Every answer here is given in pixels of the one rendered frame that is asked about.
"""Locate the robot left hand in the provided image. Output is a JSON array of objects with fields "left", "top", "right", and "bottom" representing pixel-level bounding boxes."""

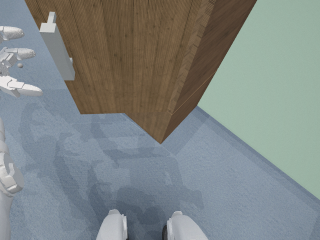
[{"left": 0, "top": 26, "right": 43, "bottom": 98}]

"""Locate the robot left forearm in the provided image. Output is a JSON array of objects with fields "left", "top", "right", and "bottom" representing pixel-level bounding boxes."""
[{"left": 0, "top": 96, "right": 10, "bottom": 155}]

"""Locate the left robot thigh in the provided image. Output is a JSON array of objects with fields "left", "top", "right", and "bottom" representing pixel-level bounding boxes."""
[{"left": 96, "top": 213, "right": 128, "bottom": 240}]

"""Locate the robot left upper arm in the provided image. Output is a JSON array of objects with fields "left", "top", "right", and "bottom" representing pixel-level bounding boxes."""
[{"left": 0, "top": 152, "right": 25, "bottom": 240}]

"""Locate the handle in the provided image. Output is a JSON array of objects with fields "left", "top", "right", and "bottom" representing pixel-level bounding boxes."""
[{"left": 39, "top": 11, "right": 75, "bottom": 81}]

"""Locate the cupboard door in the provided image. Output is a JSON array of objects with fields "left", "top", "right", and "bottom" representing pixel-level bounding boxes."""
[{"left": 24, "top": 0, "right": 203, "bottom": 115}]

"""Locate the robot right shin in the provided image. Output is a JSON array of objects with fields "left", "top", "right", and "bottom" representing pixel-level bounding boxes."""
[{"left": 167, "top": 211, "right": 183, "bottom": 240}]

